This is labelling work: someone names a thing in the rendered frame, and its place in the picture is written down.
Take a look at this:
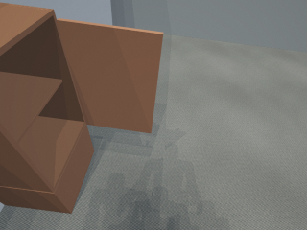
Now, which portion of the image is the cupboard door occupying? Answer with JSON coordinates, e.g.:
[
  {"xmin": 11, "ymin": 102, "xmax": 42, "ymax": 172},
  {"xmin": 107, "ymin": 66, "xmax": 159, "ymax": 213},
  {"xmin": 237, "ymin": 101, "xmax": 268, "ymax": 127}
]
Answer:
[{"xmin": 57, "ymin": 18, "xmax": 164, "ymax": 133}]

